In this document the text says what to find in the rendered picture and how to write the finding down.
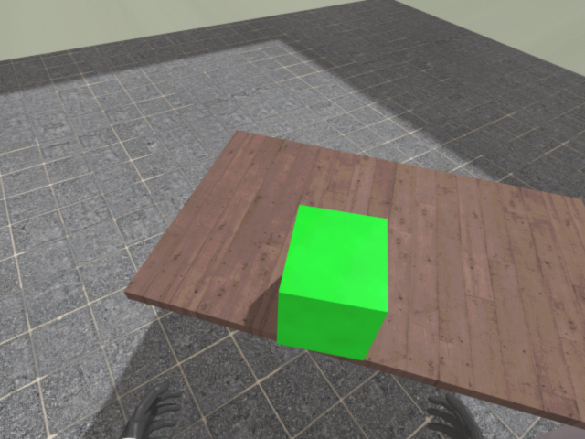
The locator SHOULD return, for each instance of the robot left hand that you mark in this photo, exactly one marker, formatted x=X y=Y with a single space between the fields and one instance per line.
x=141 y=423

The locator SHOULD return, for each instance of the carton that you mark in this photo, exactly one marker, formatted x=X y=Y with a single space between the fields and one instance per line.
x=333 y=296

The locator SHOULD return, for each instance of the table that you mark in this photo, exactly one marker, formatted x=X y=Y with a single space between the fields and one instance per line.
x=486 y=281

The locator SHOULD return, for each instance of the robot right hand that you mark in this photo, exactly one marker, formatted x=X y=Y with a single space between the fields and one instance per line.
x=465 y=426

